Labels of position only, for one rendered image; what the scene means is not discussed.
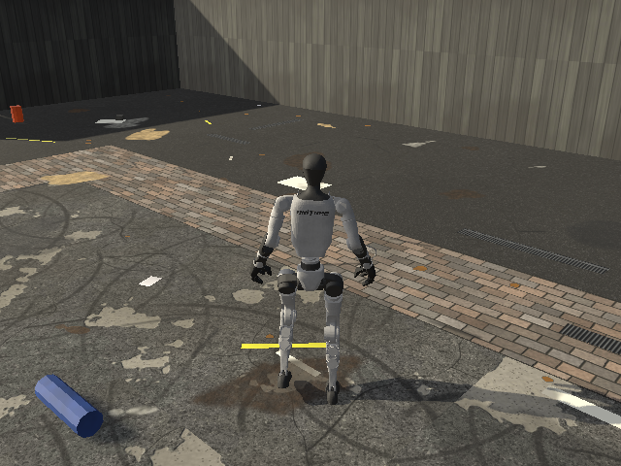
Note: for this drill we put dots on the robot left foot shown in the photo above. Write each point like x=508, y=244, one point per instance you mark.
x=283, y=381

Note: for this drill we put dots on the right robot hand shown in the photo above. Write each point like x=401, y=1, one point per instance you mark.
x=370, y=272

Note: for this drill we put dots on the left robot upper arm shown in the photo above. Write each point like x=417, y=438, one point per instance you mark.
x=282, y=204

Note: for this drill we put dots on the left robot hand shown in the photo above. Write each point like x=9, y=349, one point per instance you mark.
x=254, y=271

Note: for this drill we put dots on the right robot upper arm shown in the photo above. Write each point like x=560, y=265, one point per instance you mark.
x=343, y=206

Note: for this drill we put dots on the robot right thigh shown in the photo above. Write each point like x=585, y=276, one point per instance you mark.
x=333, y=296

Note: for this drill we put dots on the left robot forearm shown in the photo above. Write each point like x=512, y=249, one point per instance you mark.
x=263, y=254

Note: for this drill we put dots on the right robot forearm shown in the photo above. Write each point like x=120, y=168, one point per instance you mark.
x=363, y=255

